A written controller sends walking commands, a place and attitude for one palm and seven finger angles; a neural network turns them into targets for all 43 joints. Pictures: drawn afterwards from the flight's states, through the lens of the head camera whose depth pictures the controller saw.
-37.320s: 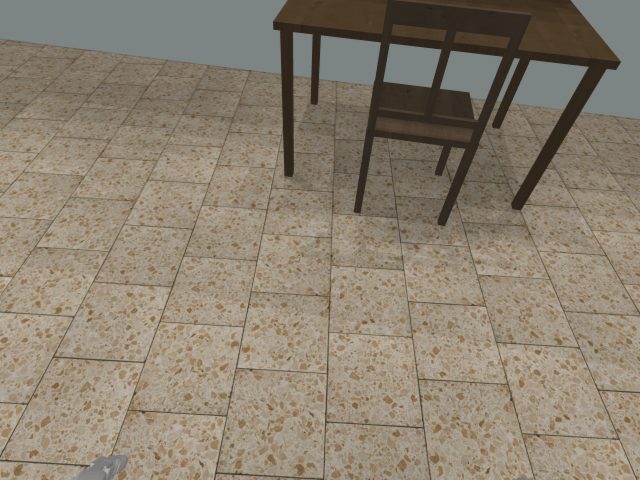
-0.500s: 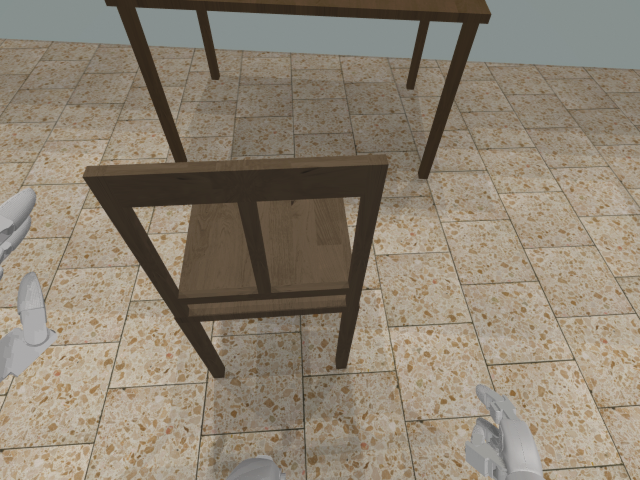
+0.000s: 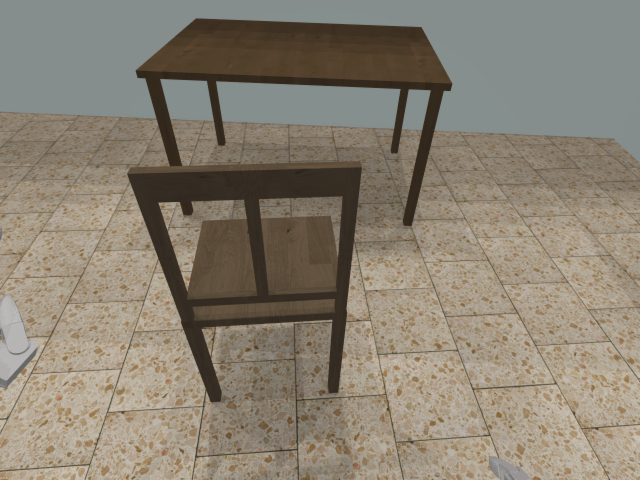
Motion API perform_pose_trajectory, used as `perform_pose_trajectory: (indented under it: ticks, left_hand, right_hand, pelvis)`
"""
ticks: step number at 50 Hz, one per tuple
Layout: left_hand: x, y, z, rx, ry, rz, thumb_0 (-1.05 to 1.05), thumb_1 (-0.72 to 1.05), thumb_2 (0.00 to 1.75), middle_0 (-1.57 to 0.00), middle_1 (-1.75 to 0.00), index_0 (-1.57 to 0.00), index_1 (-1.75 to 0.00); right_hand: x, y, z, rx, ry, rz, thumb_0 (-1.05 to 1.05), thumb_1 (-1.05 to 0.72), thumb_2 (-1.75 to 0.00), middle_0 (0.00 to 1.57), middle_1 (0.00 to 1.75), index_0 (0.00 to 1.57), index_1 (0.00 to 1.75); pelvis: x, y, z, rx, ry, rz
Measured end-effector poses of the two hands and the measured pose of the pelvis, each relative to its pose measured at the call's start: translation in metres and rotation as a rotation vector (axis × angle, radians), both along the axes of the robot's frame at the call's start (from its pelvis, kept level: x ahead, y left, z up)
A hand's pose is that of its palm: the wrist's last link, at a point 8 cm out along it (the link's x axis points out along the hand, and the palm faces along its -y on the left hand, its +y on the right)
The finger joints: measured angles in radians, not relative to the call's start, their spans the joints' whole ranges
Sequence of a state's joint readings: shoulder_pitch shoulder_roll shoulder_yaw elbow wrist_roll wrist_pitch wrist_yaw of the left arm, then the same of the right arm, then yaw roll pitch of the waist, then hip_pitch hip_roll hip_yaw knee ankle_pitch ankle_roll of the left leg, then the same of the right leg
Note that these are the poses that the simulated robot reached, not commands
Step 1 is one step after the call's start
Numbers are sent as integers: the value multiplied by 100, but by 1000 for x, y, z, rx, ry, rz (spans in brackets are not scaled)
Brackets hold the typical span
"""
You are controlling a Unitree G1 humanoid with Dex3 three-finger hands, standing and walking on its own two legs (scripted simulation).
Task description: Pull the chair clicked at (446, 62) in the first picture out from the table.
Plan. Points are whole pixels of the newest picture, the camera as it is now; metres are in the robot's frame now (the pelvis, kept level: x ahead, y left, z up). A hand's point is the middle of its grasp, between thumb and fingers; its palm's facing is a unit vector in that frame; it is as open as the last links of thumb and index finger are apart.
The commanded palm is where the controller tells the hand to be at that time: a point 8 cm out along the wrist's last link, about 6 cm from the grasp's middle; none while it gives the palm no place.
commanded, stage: stop stepping back and stand still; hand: left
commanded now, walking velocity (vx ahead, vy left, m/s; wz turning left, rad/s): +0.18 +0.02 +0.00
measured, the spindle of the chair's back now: (257, 249) +0.60 +0.17 -0.10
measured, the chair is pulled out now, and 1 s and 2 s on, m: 0.73 0.73 0.73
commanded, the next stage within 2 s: let the arm hang, fingers relaxed in 0.36 s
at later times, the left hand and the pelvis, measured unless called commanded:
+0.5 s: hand (25, 398) +0.16 +0.29 +0.12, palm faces +0.43 -0.74 -0.51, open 7.4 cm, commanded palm none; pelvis -0.03 +0.00 -0.01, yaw +3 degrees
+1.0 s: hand out of the picture -0.01 +0.19 -0.16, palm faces +0.08 -0.97 -0.24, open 7.1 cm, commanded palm none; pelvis -0.04 +0.00 +0.00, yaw +4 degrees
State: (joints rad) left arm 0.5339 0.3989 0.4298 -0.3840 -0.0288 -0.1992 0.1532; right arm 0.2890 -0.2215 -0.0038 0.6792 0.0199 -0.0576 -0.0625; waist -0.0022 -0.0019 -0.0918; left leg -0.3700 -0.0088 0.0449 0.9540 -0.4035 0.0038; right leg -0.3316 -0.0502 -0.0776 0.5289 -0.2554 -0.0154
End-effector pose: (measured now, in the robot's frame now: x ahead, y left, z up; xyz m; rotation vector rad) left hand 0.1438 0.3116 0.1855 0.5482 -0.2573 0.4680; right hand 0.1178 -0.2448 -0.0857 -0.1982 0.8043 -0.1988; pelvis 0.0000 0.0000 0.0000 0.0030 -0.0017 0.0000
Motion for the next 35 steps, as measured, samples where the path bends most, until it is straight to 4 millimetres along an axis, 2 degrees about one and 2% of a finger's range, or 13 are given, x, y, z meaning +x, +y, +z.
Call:
perform_pose_trajectory:
  ticks: [3,6,8,11,14,17,22,24,25,27,29,32,35]
  left_hand:
    - [0,8,-17,-42,21,2,1,89,89,-21,-30,-21,-30]
    - [-4,3,-27,-58,7,-46,1,89,89,-21,-30,-21,-30]
    - [-8,-4,-24,-49,15,-86,1,89,89,-21,-30,-21,-30]
    - [-18,-12,-4,14,2,-141,1,89,89,-21,-30,-21,-30]
    - [-29,-13,23,123,-41,-156,1,89,89,-22,-30,-22,-30]
    - [-33,-6,34,200,-30,-109,1,89,89,-22,-30,-22,-30]
    - [-28,8,10,114,49,8,0,89,89,-21,-30,-22,-30]
    - [-26,9,-15,37,113,32,0,90,89,-21,-30,-21,-30]
    - [-23,10,-39,-16,188,45,0,90,90,-21,-30,-21,-30]
    - [-18,9,-103,-178,384,75,0,90,90,-20,-30,-21,-30]
    - [-21,-4,-176,-349,607,86,0,91,90,-20,-30,-20,-30]
    - [-50,-51,-269,-550,973,56,0,91,90,-19,-29,-19,-30]
    - [-97,-109,-320,-699,1252,-10,1,92,89,-20,-29,-20,-30]
  right_hand:
    - [-19,-7,3,-54,-3,-17,1,-91,-90,20,30,21,30]
    - [-35,-7,8,-89,-4,-32,1,-91,-90,20,30,20,30]
    - [-43,-4,13,-82,-21,-47,2,-91,-90,20,30,20,30]
    - [-49,5,15,-46,-19,-45,1,-91,-90,20,30,20,30]
    - [-47,14,10,-14,10,-16,1,-91,-90,20,30,20,30]
    - [-39,20,-1,25,18,6,1,-91,-90,20,30,20,30]
    - [-22,23,-22,83,26,38,1,-91,-90,20,30,21,30]
    - [-19,21,-22,91,35,51,1,-91,-90,20,30,21,30]
    - [-18,20,-23,92,49,68,1,-91,-90,20,30,21,30]
    - [-19,19,-28,86,86,92,1,-91,-90,20,30,21,30]
    - [-24,19,-38,67,116,110,1,-91,-90,20,30,20,30]
    - [-38,19,-44,54,190,105,1,-91,-90,20,30,20,30]
    - [-58,19,-42,46,275,83,1,-91,-90,20,30,20,30]
  pelvis:
    - [-13,6,-5,-23,14,11]
    - [-29,8,-8,11,-21,4]
    - [-32,9,-5,8,-27,5]
    - [-31,10,1,-20,-15,36]
    - [-31,8,3,-37,3,37]
    - [-31,5,0,-35,15,22]
    - [-34,1,-6,-65,-2,41]
    - [-33,1,-5,-47,1,44]
    - [-33,1,-5,-35,9,53]
    - [-32,3,-8,-16,12,70]
    - [-32,6,-16,-17,15,79]
    - [-33,3,-18,10,4,59]
    - [-33,-1,-13,2,-3,58]
